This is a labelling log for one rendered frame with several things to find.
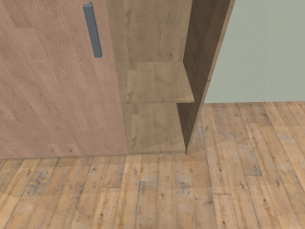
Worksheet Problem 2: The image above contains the wardrobe door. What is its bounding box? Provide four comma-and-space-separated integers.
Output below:
0, 0, 129, 159

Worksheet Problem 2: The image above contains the handle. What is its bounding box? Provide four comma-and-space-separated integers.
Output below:
83, 2, 103, 58

